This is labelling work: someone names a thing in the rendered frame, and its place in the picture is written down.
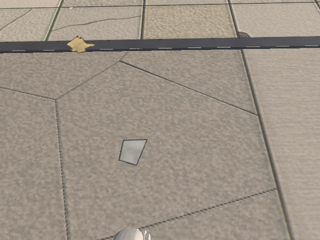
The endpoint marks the left robot thigh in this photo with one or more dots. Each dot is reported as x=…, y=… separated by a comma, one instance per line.
x=132, y=234

